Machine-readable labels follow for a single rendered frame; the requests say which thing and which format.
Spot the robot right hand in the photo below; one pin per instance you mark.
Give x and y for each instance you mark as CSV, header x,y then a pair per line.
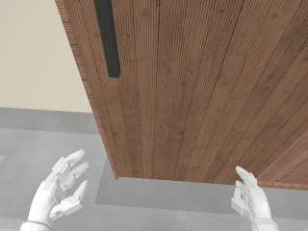
x,y
254,203

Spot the wardrobe door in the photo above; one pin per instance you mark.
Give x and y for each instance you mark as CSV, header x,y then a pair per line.
x,y
205,86
291,166

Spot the right robot forearm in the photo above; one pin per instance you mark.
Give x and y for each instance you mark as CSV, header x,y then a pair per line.
x,y
263,224

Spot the robot left hand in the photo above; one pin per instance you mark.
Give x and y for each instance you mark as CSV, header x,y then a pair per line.
x,y
53,190

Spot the handle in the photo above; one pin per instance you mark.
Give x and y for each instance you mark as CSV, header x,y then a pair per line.
x,y
105,18

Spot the left robot forearm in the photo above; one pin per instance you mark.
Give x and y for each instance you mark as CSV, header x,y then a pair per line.
x,y
34,226

